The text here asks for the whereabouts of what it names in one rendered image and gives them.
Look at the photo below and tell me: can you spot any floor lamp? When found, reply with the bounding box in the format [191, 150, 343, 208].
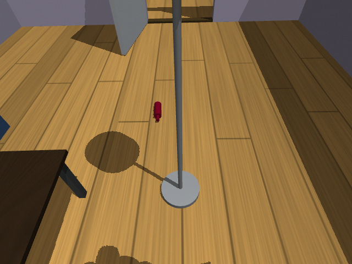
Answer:
[161, 0, 200, 208]

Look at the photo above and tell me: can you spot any coffee table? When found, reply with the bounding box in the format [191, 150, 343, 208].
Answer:
[0, 150, 87, 264]

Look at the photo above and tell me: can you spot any bottle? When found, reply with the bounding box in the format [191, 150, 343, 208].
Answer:
[154, 102, 162, 122]

